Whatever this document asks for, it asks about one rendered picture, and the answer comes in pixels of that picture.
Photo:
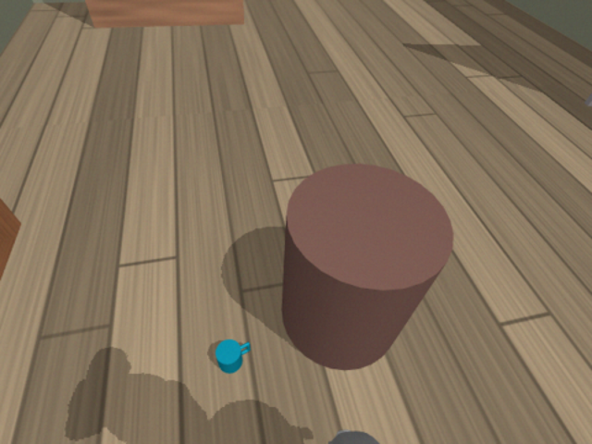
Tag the mug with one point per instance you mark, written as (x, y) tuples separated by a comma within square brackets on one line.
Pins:
[(229, 355)]

